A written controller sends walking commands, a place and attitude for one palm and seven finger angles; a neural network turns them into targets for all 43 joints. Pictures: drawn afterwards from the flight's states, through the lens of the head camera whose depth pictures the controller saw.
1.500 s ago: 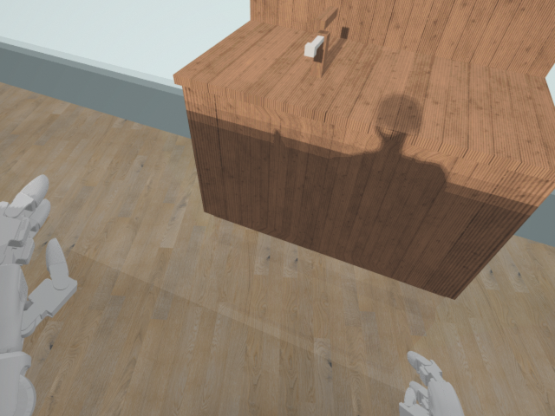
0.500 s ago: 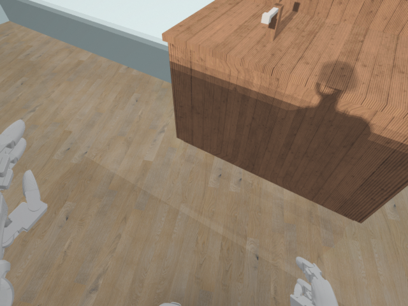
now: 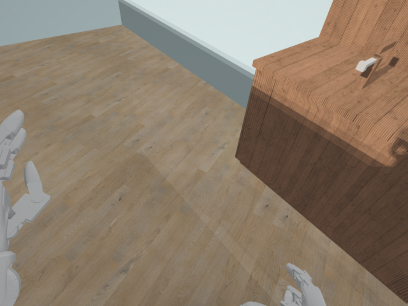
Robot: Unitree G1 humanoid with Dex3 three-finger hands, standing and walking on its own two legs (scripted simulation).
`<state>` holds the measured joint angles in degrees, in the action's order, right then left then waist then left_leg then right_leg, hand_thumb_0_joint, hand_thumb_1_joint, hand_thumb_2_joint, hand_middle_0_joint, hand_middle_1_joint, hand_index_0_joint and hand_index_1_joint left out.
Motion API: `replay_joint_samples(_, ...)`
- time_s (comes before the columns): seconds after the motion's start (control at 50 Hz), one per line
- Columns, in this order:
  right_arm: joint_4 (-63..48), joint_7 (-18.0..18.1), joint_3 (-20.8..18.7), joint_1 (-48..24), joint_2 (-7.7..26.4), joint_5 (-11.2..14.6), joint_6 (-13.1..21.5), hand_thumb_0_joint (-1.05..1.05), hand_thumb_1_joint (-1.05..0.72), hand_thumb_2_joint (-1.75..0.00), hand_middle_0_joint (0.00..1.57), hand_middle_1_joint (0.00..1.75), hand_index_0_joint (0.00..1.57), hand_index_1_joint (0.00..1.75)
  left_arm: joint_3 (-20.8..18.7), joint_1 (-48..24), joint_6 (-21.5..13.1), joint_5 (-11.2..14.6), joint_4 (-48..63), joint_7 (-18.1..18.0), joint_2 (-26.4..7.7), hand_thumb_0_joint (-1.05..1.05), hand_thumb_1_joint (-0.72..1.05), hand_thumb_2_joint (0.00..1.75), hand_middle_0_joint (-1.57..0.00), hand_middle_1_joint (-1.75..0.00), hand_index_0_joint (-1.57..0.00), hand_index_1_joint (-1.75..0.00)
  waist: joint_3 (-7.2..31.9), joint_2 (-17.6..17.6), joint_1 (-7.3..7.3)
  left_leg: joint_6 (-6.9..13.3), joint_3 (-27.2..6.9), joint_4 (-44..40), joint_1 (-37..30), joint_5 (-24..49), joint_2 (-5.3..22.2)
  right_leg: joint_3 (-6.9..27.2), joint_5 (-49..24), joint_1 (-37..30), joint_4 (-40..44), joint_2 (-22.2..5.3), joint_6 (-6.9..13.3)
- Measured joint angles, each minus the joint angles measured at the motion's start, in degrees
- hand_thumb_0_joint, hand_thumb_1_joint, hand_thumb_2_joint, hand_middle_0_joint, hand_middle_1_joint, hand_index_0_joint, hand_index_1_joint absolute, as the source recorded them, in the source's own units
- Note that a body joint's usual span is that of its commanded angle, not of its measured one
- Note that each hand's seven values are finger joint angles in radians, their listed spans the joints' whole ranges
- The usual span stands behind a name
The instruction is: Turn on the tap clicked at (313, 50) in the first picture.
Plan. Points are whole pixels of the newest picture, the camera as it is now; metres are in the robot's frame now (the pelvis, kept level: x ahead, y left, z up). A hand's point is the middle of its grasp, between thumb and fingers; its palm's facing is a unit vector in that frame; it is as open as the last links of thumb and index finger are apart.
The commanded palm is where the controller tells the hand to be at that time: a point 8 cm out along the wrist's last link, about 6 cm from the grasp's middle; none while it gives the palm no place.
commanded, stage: walk to a spot facing it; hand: left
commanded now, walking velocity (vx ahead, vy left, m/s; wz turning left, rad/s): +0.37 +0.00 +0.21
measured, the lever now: (362, 66) +0.91 -0.50 +0.10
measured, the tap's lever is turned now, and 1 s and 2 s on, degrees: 0 0 0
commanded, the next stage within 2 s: turn to face it in 0.92 s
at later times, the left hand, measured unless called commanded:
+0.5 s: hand (72, 164) +0.27 +0.24 +0.18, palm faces +0.53 -0.71 -0.46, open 7.4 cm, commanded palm +0.21 +0.27 +0.18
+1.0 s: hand (81, 122) +0.38 +0.27 +0.17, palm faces +0.67 -0.59 -0.45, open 7.4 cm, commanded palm +0.31 +0.29 +0.18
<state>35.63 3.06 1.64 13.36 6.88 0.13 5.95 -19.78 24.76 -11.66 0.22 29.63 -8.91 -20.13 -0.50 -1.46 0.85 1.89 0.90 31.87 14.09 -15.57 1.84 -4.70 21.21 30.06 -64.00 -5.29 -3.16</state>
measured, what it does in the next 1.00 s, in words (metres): walks ahead, turning left: right foot, then left foot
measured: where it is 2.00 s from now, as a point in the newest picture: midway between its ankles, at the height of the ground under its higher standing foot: (198, 295)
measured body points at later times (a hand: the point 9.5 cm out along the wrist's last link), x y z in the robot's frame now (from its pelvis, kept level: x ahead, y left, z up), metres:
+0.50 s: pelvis +0.11 -0.03 +0.00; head +0.13 -0.03 +0.45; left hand +0.24 +0.27 +0.20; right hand +0.29 -0.28 -0.09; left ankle +0.16 +0.12 -0.70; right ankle +0.08 -0.14 -0.74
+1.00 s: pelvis +0.25 -0.03 -0.01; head +0.27 -0.05 +0.44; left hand +0.33 +0.30 +0.20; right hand +0.46 -0.17 -0.13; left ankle +0.19 +0.10 -0.72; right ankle +0.32 -0.12 -0.74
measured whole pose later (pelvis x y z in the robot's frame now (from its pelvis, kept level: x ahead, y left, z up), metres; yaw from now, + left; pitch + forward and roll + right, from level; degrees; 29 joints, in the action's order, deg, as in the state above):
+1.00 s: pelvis +0.25 -0.03 -0.01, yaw +18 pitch -1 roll +0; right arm 37.4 3.6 1.9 13.0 8.7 0.2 4.7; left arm -20.5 23.4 -11.2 0.5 25.1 -8.4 -20.0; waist -1.8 4.1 2.6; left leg 0.1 1.6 47.5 19.6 -25.0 4.1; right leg -10.9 14.1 18.6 -35.7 -4.7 0.0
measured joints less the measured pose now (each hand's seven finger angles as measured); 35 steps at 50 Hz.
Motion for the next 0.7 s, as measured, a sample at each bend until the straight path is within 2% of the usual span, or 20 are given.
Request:
replay_joint_samples(0.1,0.9,0.2,1.5,1.3,-1.0,-0.5,0.7,0.01,-0.9,-0.9,0.2,0.3,0.2,0.3,0.3,1.3,-0.5,0.1,-2.2,0.5,0.3,0.02,0.89,0.9,-0.21,-0.3,-0.21,-0.3,1.1,2.5,0.95,-0.4,-1.7,-3.5,-1.8,0.7,0.6,-1.9,0.0,-4.2,14.2,1.0,-0.2)
replay_joint_samples(0.18,1.3,0.6,1.7,1.4,-0.3,-0.9,0.1,0.01,-0.9,-0.9,0.2,0.3,0.21,0.3,0.0,0.7,0.9,0.2,-4.5,0.5,-0.6,0.01,0.89,0.9,-0.21,-0.3,-0.21,-0.3,1.2,3.4,1.16,-1.4,-2.7,0.3,-0.6,-2.5,0.5,-3.6,0.4,-12.5,29.8,2.8,0.3)
replay_joint_samples(0.2,1.1,0.6,1.6,1.2,0.2,-1.0,-0.2,0.01,-0.9,-0.9,0.21,0.3,0.21,0.3,0.0,0.1,1.2,-0.1,-4.6,0.5,-0.9,0.02,0.89,0.9,-0.21,-0.3,-0.21,-0.3,1.1,3.4,1.02,-0.7,-2.5,3.9,1.2,-5.2,0.7,-3.6,-1.7,-13.5,32.5,3.1,1.6)
replay_joint_samples(0.22,1.6,0.6,1.1,0.6,1.1,-1.0,-0.6,0.01,-0.9,-0.9,0.21,0.3,0.21,0.3,0.5,-0.9,1.5,-0.3,-5.0,0.7,-0.6,0.02,0.89,0.9,-0.21,-0.3,-0.21,-0.3,0.6,3.9,0.92,-0.4,-2.8,10.1,3.6,-8.6,0.8,-4.1,-5.7,-12.9,31.5,3.1,3.3)
replay_joint_samples(0.24,2.4,0.5,0.5,-0.1,2.1,-1.0,-1.1,0.01,-0.9,-0.9,0.21,0.3,0.21,0.3,1.3,-1.9,1.8,-0.2,-5.3,0.8,0.1,0.02,0.89,0.9,-0.21,-0.3,-0.21,-0.3,-0.1,4.3,0.82,-0.5,-3.1,17.4,6.2,-10.2,0.3,-4.7,-6.2,-12.7,29.7,2.8,4.5)
replay_joint_samples(0.28,3.9,0.3,-0.6,-1.0,4.1,-1.1,-2.0,0.01,-0.9,-0.9,0.2,0.3,0.21,0.3,2.5,-2.0,1.4,0.1,-5.6,1.1,1.4,0.02,0.89,0.9,-0.21,-0.3,-0.21,-0.3,-0.9,4.0,0.51,-1.4,-2.2,30.0,10.9,-8.9,-0.5,-5.4,-4.7,-13.7,28.9,1.9,5.3)
replay_joint_samples(0.32,4.0,0.4,-1.7,-1.2,5.6,-0.9,-3.0,0.02,-0.9,-0.9,0.2,0.3,0.21,0.3,2.5,0.0,0.7,0.1,-4.9,1.4,1.8,0.02,0.88,0.9,-0.21,-0.3,-0.21,-0.3,-1.0,3.5,-0.4,-2.4,-0.6,36.5,14.6,-6.2,-0.1,-5.9,-4.1,-15.5,30.8,1.3,5.2)
replay_joint_samples(0.38,2.8,1.1,-3.2,-0.7,7.1,-0.7,-3.7,0.02,-0.91,-0.9,0.2,0.3,0.2,0.3,1.4,3.1,-0.3,0.1,-3.2,1.5,0.4,0.02,0.88,0.9,-0.22,-0.3,-0.22,-0.3,-1.5,2.1,-1.47,-3.3,1.7,34.3,17.3,-3.5,1.5,-7.1,-4.5,-18.3,34.5,0.4,4.7)
replay_joint_samples(0.46,0.3,1.5,-4.8,0.6,8.4,-0.6,-3.5,0.02,-0.91,-0.9,0.2,0.29,0.2,0.3,-0.8,4.6,-0.9,0.5,-0.5,0.4,-1.7,0.02,0.88,0.9,-0.22,-0.3,-0.22,-0.3,-2.5,0.2,-1.25,-2.9,5.2,18.9,15.8,-1.8,3.1,-8.3,-3.5,-20.9,36.2,-1.0,4.1)
replay_joint_samples(0.54,-1.3,1.6,-5.5,1.5,8.7,-0.4,-3.0,0.02,-0.91,-0.9,0.2,0.29,0.2,0.3,-1.7,4.1,-0.9,0.8,2.0,-1.2,-1.5,0.01,0.88,0.9,-0.22,-0.3,-0.22,-0.3,-2.9,-1.1,0.11,-2.1,8.6,7.1,11.3,-1.5,2.4,-8.9,0.0,-22.5,33.9,-2.3,2.7)
replay_joint_samples(0.58,-2.4,1.7,-5.2,1.4,8.5,-0.4,-2.8,0.02,-0.91,-0.9,0.2,0.29,0.2,0.3,-2.0,3.6,-0.9,0.9,3.3,-1.9,-1.2,0.01,0.88,0.9,-0.22,-0.3,-0.22,-0.3,-2.7,-1.7,0.61,-1.3,10.3,1.3,7.3,0.5,1.0,-8.4,3.5,-21.7,28.7,-3.4,1.8)
replay_joint_samples(0.6,-3.1,1.8,-5.1,0.9,8.5,-0.4,-2.6,0.02,-0.91,-0.9,0.2,0.29,0.2,0.3,-2.3,3.2,-1.1,1.0,3.7,-2.2,-1.0,0.01,0.88,0.9,-0.22,-0.3,-0.22,-0.3,-2.7,-1.3,0.6,0.0,10.1,0.0,6.3,4.9,0.9,-7.8,5.3,-19.8,23.0,-3.9,1.6)
replay_joint_samples(0.62,-3.0,1.8,-5.2,-0.5,7.5,-0.3,-2.4,0.02,-0.91,-0.9,0.2,0.29,0.2,0.3,-2.5,1.7,-1.3,1.0,3.1,-2.4,-1.2,0.01,0.88,0.9,-0.22,-0.3,-0.21,-0.3,-3.6,-1.8,0.2,0.8,10.0,2.8,6.8,5.7,0.7,-5.5,7.1,-17.3,15.4,-4.0,1.4)
replay_joint_samples(0.66,-2.0,1.2,-4.5,-3.0,5.0,-0.1,-2.3,0.01,-0.91,-0.9,0.19,0.29,0.2,0.3,-2.2,-1.6,-1.1,0.8,0.3,-1.8,-1.7,0.01,0.88,0.9,-0.21,-0.3,-0.21,-0.3,-4.5,-2.2,-0.69,1.2,9.2,6.5,6.9,2.0,0.4,-0.8,9.1,-11.7,1.6,-2.2,1.4)
replay_joint_samples(0.7,-1.5,0.4,-3.1,-4.4,2.5,0.2,-2.3,0.01,-0.91,-0.9,0.19,0.29,0.2,0.3,-1.9,-3.0,-0.1,0.6,-0.9,-0.9,-2.1,0.02,0.88,0.9,-0.21,-0.3,-0.21,-0.3,-4.1,-1.9,-1.59,0.9,8.0,6.3,6.2,0.2,0.5,0.7,8.3,-6.5,-5.5,-1.0,1.2)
